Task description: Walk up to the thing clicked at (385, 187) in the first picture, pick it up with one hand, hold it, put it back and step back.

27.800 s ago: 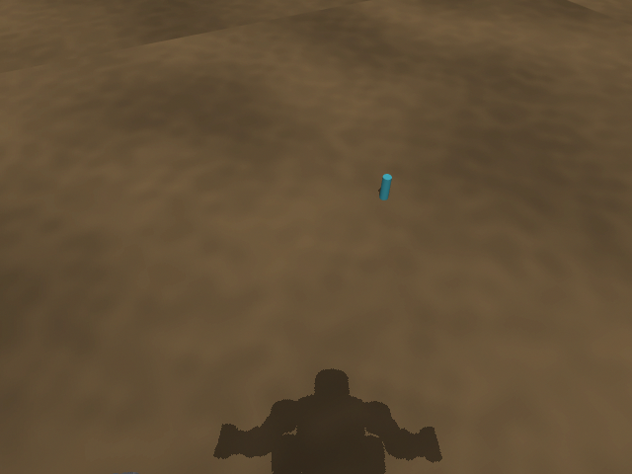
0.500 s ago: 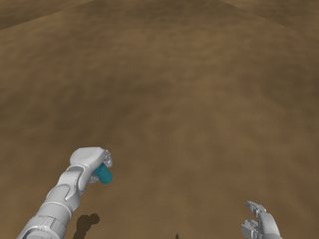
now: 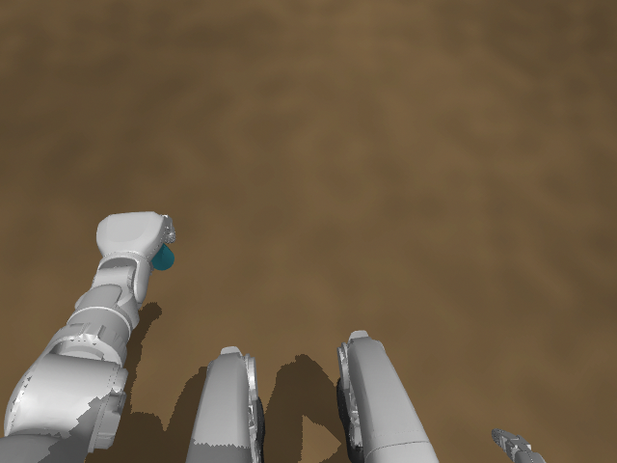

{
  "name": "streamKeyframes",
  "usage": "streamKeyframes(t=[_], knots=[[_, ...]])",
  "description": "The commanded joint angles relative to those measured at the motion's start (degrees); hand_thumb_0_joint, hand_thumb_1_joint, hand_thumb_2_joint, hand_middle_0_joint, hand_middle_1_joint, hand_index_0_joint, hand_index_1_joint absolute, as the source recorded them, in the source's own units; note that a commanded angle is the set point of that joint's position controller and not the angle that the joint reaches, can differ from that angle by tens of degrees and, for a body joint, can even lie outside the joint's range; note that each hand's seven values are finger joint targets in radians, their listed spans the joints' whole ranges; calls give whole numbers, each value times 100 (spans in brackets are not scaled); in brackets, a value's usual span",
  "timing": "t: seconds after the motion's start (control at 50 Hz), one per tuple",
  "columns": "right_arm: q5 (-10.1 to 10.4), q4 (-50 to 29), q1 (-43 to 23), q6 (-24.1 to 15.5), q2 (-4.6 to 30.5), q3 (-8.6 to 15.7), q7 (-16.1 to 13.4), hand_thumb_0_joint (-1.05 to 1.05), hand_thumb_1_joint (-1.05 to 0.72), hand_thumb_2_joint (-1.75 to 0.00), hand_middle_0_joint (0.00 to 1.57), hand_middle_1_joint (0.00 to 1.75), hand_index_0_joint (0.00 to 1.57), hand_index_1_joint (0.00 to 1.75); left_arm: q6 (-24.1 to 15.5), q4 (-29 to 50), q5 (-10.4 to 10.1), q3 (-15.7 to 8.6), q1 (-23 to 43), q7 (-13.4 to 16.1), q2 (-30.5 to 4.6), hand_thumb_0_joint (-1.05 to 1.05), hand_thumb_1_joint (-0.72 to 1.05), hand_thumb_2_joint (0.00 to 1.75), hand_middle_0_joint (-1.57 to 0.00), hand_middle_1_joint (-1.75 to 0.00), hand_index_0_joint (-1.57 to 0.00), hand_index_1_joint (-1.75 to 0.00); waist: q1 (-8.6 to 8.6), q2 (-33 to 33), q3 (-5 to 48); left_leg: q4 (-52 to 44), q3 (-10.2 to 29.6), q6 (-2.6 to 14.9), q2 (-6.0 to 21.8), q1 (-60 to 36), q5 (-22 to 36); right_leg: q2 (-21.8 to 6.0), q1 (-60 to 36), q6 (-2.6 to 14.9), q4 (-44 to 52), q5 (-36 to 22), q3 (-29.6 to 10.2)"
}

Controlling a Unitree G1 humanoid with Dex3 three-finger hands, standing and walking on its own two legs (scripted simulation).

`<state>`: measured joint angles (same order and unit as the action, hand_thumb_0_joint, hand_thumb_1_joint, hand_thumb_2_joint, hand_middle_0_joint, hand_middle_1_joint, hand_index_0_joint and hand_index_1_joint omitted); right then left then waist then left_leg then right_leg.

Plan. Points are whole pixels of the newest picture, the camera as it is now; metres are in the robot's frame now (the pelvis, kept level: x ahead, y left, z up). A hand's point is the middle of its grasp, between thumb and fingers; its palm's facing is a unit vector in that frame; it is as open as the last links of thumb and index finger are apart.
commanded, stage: crouch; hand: left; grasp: from above
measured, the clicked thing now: (153, 251) +0.43 +0.22 -0.16
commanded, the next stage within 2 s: lower in 1.14 s
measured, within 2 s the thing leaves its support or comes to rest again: neither
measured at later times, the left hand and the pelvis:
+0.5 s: hand (170, 277) +0.42 +0.23 -0.30, palm faces -0.45 -0.01 -0.89, open 6.7 cm; pelvis -0.02 +0.00 -0.14, yaw +0 degrees
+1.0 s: hand (178, 282) +0.43 +0.23 -0.36, palm faces -0.46 -0.02 -0.89, open 6.7 cm; pelvis -0.03 -0.01 -0.20, yaw -2 degrees
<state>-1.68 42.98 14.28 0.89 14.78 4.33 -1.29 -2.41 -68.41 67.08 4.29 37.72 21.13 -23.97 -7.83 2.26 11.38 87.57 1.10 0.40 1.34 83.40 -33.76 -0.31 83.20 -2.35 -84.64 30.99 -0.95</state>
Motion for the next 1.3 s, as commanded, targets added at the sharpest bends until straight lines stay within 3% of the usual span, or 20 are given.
streamKeyframes(t=[0.0,0.1,0.16,0.18,0.26,0.34,0.36,0.4,0.44,0.46,0.48,0.5,0.6,0.64,0.82,0.84,1.06,1.18,1.26,1.28], knots=[[-95,-418,499,-264,1052,317,-59,0,-90,-90,20,30,20,30,98,678,-6,-388,2335,245,-1555,0,70,40,-103,-50,-108,-45,-41,569,3049,-658,140,-26,-131,-1401,704,103,-641,448,316,-615,370],[-133,-460,524,-387,1121,273,41,0,-90,-90,20,30,20,30,-99,639,-113,-492,2534,140,-1676,0,71,41,-103,-50,-108,-45,-167,553,3301,-166,272,8,-181,-818,113,75,46,454,-231,-66,433],[-169,-348,596,-457,1156,235,92,0,-90,-90,20,30,20,30,-231,573,-30,-463,2720,123,-1659,0,72,43,-104,-49,-109,-44,-299,662,3275,99,368,1,-177,-592,-62,50,539,449,-518,33,481],[-188,-313,673,-475,1157,201,121,0,-90,-90,20,30,20,30,-295,741,-2,-613,2849,155,-1926,0,74,42,-105,-51,-110,-46,-268,745,3423,218,321,7,-186,-557,22,35,517,448,-608,-28,477],[-244,-235,710,-545,1193,163,214,0,-90,-90,20,30,20,30,-389,578,81,-605,2981,282,-1873,0,74,50,-106,-53,-110,-49,-392,857,3526,537,318,7,-207,-434,-65,-3,908,436,-856,25,508],[-310,-161,820,-592,1240,126,323,0,-90,-90,20,30,20,30,-374,332,223,-650,2979,406,-1889,0,70,47,-105,-48,-108,-45,-403,1095,3761,956,267,-40,-203,-523,615,-42,1124,453,-1241,-461,529],[-311,-161,783,-591,1249,133,341,0,-90,-90,20,30,20,30,-394,492,233,-751,3156,445,-2119,0,68,46,-104,-47,-107,-44,-346,1208,3872,1057,215,-25,-216,-435,686,-11,1092,465,-1318,-528,524],[-346,-122,805,-593,1237,106,396,0,-91,-90,20,30,20,30,-386,266,261,-711,3094,461,-2001,0,66,45,-103,-46,-106,-43,-386,1211,3746,1226,203,-34,-219,-313,856,-26,1242,461,-1467,-652,532],[-388,-93,881,-594,1237,105,458,0,-91,-90,20,30,20,30,-421,403,311,-856,3162,487,-2183,0,67,48,-104,-46,-107,-44,-364,1316,3902,1427,125,-19,-233,-307,1164,5,1159,462,-1589,-887,546],[-397,-95,878,-601,1243,90,488,0,-91,-90,20,30,20,30,-407,155,299,-795,2991,473,-2023,0,69,48,-105,-47,-108,-44,-412,1228,3762,1505,139,-27,-230,-216,1275,-9,1219,456,-1666,-967,564],[-397,-87,874,-596,1227,118,516,0,-91,-90,20,30,20,30,-441,397,286,-865,3137,480,-2171,0,71,49,-106,-48,-109,-45,-387,1198,3752,1591,93,2,-238,-70,1180,9,1206,449,-1688,-952,565],[-403,-148,814,-588,1225,97,549,0,-91,-90,20,30,20,30,-397,-123,298,-726,2830,452,-1924,0,70,50,-106,-48,-109,-46,-430,1106,3592,1612,56,17,-251,80,1090,32,1182,448,-1689,-917,564],[-424,-176,778,-540,1238,126,644,0,-91,-90,20,30,20,30,-421,-111,234,-890,2898,391,-2226,0,71,47,-106,-49,-109,-46,-355,904,3669,1978,-76,107,-258,596,909,84,1014,392,-1821,-928,521],[-432,-175,749,-534,1222,140,675,0,-91,-90,20,30,20,30,-474,39,186,-843,3043,347,-2175,0,74,46,-107,-50,-111,-46,-445,904,3538,2051,-47,109,-249,697,820,90,1148,393,-1902,-845,548],[-471,-101,799,-513,1315,117,726,0,-92,-91,20,30,20,30,-717,154,323,-1002,3476,396,-2551,0,75,40,-107,-48,-111,-44,-489,1179,3553,2327,16,70,-240,903,586,104,1623,430,-2355,-592,641],[-474,-114,776,-510,1344,104,725,0,-91,-91,20,30,20,30,-681,-226,373,-953,3158,407,-2422,0,73,41,-107,-47,-111,-43,-449,1157,3480,2340,23,59,-241,878,586,97,1725,430,-2376,-581,646],[-506,-44,838,-516,1389,10,768,0,-92,-91,20,30,20,30,-614,-496,403,-1035,3534,491,-2663,0,71,42,-108,-43,-110,-41,-524,1130,3353,2617,-1,102,-258,1293,338,95,2022,432,-2618,-395,678],[-501,-28,801,-537,1437,-25,774,0,-92,-91,20,30,20,30,-642,-603,327,-994,3660,431,-2713,0,73,41,-110,-40,-112,-38,-553,1129,3179,2706,19,107,-261,1502,135,107,2257,453,-2762,-209,718],[-497,6,791,-519,1404,-69,771,0,-92,-91,20,30,20,30,-667,-801,406,-890,3610,407,-2643,0,67,41,-109,-36,-110,-35,-574,1051,3148,2843,-44,124,-287,1677,126,147,2184,450,-2788,-224,714],[-509,6,841,-530,1414,-116,789,0,-92,-91,20,30,20,30,-676,-887,400,-856,3628,399,-2577,0,69,42,-110,-37,-111,-36,-680,1004,3011,2859,-19,121,-295,1786,147,116,2236,434,-2824,-232,732]])
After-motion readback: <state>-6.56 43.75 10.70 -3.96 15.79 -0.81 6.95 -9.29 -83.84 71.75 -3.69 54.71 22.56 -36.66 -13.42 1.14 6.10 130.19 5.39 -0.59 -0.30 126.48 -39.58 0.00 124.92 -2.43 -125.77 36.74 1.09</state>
